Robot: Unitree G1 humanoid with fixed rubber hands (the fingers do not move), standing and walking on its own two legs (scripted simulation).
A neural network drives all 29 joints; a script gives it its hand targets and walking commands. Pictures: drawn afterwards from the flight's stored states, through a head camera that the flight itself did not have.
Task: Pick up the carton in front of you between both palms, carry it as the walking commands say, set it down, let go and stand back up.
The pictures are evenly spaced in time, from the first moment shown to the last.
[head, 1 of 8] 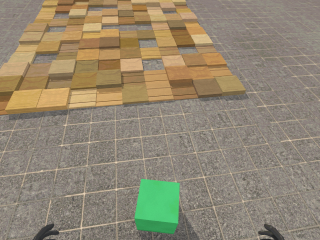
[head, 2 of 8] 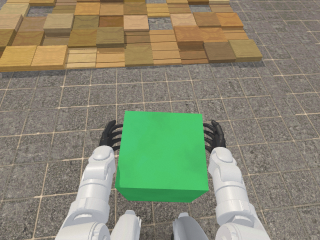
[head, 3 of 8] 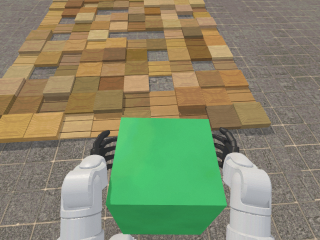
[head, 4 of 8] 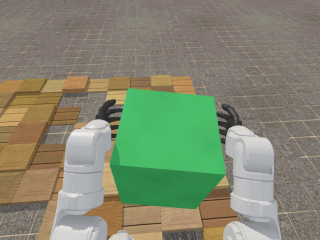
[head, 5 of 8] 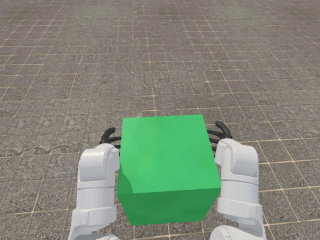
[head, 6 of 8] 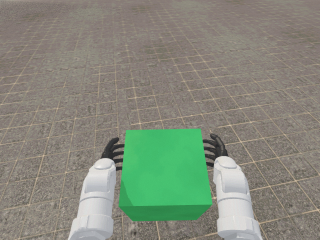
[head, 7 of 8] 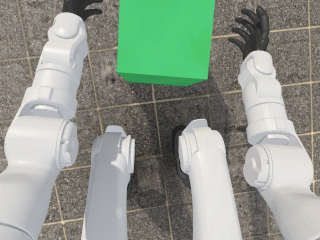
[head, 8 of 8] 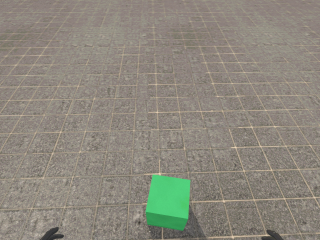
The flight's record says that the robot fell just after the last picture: no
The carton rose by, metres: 0.77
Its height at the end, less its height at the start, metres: +0.00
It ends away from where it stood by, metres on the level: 6.85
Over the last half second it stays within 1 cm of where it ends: yes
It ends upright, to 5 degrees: yes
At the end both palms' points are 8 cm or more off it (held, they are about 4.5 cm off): yes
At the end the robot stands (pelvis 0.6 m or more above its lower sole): yes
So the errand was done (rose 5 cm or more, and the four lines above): yes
